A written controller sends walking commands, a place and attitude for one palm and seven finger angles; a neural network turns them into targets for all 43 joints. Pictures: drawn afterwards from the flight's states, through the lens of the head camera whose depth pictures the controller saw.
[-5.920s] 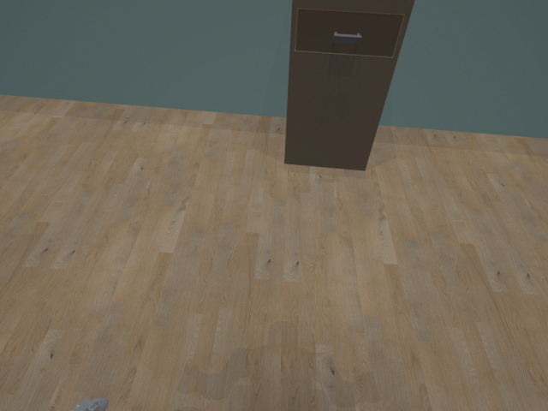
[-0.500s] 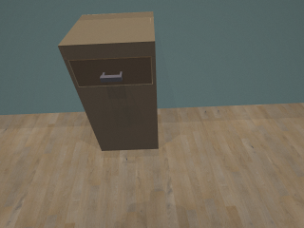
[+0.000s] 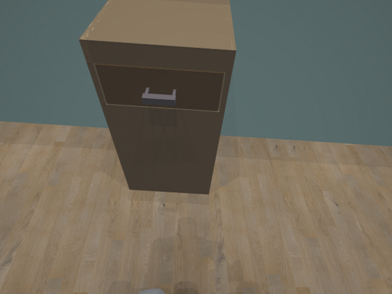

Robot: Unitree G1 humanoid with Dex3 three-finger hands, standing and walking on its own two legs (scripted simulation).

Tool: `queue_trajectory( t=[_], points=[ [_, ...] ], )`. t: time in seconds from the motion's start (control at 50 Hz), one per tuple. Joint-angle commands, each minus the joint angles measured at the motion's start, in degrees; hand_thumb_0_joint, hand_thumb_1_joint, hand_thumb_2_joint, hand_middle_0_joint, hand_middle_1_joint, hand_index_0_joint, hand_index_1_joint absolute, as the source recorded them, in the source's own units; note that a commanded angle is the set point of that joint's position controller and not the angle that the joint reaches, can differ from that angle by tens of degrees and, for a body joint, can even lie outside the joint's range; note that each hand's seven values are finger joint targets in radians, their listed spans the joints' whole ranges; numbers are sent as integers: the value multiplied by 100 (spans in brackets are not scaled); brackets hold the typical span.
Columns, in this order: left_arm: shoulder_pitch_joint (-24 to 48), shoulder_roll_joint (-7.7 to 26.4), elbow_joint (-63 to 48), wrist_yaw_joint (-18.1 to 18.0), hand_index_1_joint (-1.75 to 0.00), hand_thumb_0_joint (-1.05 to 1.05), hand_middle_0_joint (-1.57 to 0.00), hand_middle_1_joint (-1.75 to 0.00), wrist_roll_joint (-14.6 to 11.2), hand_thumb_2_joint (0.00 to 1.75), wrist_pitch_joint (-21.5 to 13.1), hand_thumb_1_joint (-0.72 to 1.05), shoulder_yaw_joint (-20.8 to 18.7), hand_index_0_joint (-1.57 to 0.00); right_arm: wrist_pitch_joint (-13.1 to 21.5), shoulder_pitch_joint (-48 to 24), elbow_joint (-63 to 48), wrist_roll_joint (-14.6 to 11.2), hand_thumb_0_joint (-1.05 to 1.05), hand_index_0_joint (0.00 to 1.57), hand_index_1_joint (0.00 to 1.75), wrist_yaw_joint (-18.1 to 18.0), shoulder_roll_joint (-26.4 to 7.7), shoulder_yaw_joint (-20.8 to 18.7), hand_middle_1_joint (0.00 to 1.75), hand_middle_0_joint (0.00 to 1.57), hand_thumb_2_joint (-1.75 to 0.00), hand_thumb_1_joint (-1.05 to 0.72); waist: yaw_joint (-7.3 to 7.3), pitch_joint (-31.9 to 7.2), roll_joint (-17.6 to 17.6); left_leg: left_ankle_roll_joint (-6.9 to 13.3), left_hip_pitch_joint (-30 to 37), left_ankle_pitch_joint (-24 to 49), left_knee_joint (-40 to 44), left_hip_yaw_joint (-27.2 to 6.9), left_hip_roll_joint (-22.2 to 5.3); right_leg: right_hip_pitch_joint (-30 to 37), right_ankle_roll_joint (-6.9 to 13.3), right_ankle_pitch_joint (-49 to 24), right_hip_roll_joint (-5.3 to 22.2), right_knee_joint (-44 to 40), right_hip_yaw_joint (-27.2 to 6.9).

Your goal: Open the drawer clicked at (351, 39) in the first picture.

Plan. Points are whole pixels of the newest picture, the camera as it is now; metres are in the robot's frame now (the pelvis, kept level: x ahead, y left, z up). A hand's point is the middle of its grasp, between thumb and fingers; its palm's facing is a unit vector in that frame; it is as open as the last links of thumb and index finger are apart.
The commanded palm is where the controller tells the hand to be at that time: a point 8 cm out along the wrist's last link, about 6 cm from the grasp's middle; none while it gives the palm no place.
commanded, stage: take the last steps up to it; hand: left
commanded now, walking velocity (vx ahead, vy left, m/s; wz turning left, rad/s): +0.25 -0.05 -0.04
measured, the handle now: (160, 95) +0.69 +0.19 -0.03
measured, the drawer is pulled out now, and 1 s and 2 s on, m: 0.00 0.00 0.00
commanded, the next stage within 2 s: come to a stop and stand still in 0.28 s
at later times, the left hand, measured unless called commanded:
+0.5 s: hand (153, 243) +0.25 +0.13 -0.15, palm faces -0.02 -0.98 -0.22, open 7.4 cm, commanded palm none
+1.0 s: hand (124, 270) +0.19 +0.19 -0.16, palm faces +0.03 -0.98 -0.21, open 7.4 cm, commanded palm none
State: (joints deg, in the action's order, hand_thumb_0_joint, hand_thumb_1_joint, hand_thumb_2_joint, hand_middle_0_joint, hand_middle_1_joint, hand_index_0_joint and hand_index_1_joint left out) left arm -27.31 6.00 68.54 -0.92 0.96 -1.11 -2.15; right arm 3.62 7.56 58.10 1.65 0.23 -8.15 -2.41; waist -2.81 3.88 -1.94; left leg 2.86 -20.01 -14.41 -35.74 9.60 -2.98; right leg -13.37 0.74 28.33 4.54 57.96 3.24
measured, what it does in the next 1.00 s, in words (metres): walks ahead: right foot, then left foot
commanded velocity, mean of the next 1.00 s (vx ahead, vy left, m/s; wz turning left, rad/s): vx -0.01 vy -0.02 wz -0.01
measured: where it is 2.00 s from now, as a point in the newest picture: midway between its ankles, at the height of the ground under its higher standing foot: outside the picture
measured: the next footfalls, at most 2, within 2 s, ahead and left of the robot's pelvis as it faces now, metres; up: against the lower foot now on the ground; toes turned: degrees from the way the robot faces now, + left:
right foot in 0.40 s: +0.23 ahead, -0.14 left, +0.00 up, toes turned -9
left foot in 0.78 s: +0.22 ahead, +0.10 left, +0.00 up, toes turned -2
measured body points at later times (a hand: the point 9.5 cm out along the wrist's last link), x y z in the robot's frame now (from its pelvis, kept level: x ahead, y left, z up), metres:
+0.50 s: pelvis +0.15 -0.04 +0.01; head +0.17 -0.06 +0.46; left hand +0.25 +0.18 -0.13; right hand +0.09 -0.25 -0.16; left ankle +0.08 +0.09 -0.68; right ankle +0.19 -0.13 -0.72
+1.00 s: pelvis +0.16 +0.00 +0.02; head +0.18 +0.01 +0.47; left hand +0.18 +0.24 -0.14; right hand +0.23 -0.23 -0.12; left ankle +0.18 +0.10 -0.72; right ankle +0.11 -0.13 -0.68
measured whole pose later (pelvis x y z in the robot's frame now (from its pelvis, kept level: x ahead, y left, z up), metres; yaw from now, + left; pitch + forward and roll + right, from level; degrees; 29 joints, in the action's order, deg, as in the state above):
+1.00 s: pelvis +0.16 +0.00 +0.02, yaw -3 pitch +0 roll +0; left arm -13.6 11.7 61.2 -1.2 0.9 2.8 -3.2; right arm -0.5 8.5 58.5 1.4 -1.9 -8.2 -1.2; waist -1.3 2.1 -1.8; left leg 1.7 -12.7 -11.3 -23.7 5.1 -1.0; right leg -19.1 -1.9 25.6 1.6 48.8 0.6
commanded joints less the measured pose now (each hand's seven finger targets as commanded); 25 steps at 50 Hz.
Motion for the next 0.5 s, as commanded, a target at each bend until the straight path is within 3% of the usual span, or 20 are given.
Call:
queue_trajectory(
  t=[0.0, 0.04, 0.08, 0.2, 0.28, 0.32, 0.34, 0.36, 0.38, 0.4, 0.42, 0.44, 0.46, 0.48],
  points=[
    [443, 323, -649, 100, -30, 0, -20, -30, 83, 90, -117, 90, -100, -20, 27, 1088, 147, -30, 0, 20, 30, -162, -650, -122, 30, 20, -90, -90, 398, 156, 616, 633, 816, -153, 2578, -1896, -1725, -1868, 6, -785, 402, 1094, -229],
    [252, 248, -638, 101, -30, 0, -20, -30, 85, 90, -15, 90, -110, -20, 67, 973, 87, -39, 0, 20, 30, -164, -492, -106, 30, 20, -90, -90, 238, 84, 752, 623, 495, 298, 2613, -1339, -1484, -1517, -72, -996, 399, 622, -148],
    [302, 265, -736, 115, -30, 0, -20, -30, 86, 90, 36, 90, -123, -20, 85, 945, 44, -40, 0, 20, 30, -161, -543, -128, 30, 20, -90, -90, 152, 23, 719, 675, 624, 625, 2651, -1104, -1406, -1546, -149, -1211, 387, 161, -103],
    [1342, 486, -1189, 142, -30, 0, -20, -30, 62, 90, 77, 90, -118, -20, 18, 1176, 117, -9, 0, 20, 30, -134, -733, -166, 30, 20, -90, -90, 305, 272, 754, 728, 1061, 1140, 2547, -896, -1420, -1585, -214, -1527, 308, -1278, 49],
    [1683, 559, -1336, 143, -30, 0, -20, -30, 63, 90, 40, 90, -119, -20, -68, 1270, 198, 29, 0, 20, 30, -128, -846, -204, 30, 20, -90, -90, 369, 294, 668, 611, 1008, 1121, 2144, -919, -1463, -981, -161, -1391, 89, -1986, 241],
    [1336, 627, -1214, 143, -30, 0, -20, -30, 65, 90, -20, 90, -141, -20, -111, 1246, 247, 22, 0, 20, 30, -132, -835, -185, 30, 20, -90, -90, 198, 89, 584, 380, 929, 997, 1532, -736, -1245, -200, -114, -1701, -112, -2704, 452],
    [929, 806, -1065, 124, -30, 0, -20, -30, 72, 90, -83, 90, -173, -20, -106, 1268, 283, -8, 0, 20, 30, -119, -735, -155, 30, 20, -90, -90, 2, -153, 292, 187, 783, 967, 834, -501, -963, 509, -60, -1946, -79, -3164, 334],
    [489, 1199, -936, 75, -30, 0, -20, -30, 90, 90, -158, 90, -231, -20, -91, 1389, 265, -69, 0, 20, 30, -83, -498, -100, 30, 20, -90, -90, -134, -514, -722, -45, -48, 317, -249, -117, -485, 1486, 243, -2382, 678, -3371, -649],
    [150, 1574, -862, 36, -30, 0, -20, -30, 40, 90, -179, 90, -288, -20, -94, 1458, 147, -94, 0, 20, 30, -86, -305, -19, 30, 20, -90, -90, -139, -690, -1470, -285, -829, -1751, -1436, 104, 108, 1995, 839, -3793, 1787, -3847, -1962],
    [259, 1573, -891, -1, -30, 0, -20, -30, -30, 90, -209, 90, -252, -20, -184, 1371, 180, -112, 0, 20, 30, -138, -460, -8, 30, 20, -90, -90, -138, -992, -1296, -292, -482, -2176, -1982, -622, -16, 1525, 1092, -4720, 1936, -3982, -2065],
    [795, 1375, -968, -54, -30, 0, -20, -30, -17, 90, -195, 90, -194, -20, -218, 1305, 249, -131, 0, 20, 30, -170, -400, -5, 30, 20, -90, -90, 32, -805, -863, -345, -351, -1953, -2119, -847, -126, 1098, 1208, -5219, 1874, -3946, -1810],
    [1217, 1245, -1065, -99, -30, 0, -20, -30, 0, 90, -157, 90, -145, -20, -266, 1304, 332, -149, 0, 20, 30, -192, -332, 23, 30, 20, -90, -90, 182, -677, -382, -389, -200, -1755, -1970, -951, -200, 802, 1201, -5474, 1743, -3822, -1410],
    [1476, 1168, -1126, -149, -30, 0, -20, -30, 18, 90, -102, 90, -152, -20, -324, 1346, 415, -169, 0, 20, 30, -200, -225, 31, 30, 20, -90, -90, 272, -621, -154, -414, 15, -1603, -1687, -937, -201, 542, 1120, -5631, 1593, -3733, -1047],
    [1569, 1188, -1167, -170, -30, 0, -20, -30, 26, 90, -59, 90, -138, -20, -403, 1386, 439, -185, 0, 20, 30, -199, -169, 38, 30, 20, -90, -90, 305, -604, -200, -435, 153, -1489, -1505, -876, -134, 329, 1048, -5639, 1507, -3710, -824]
  ],
)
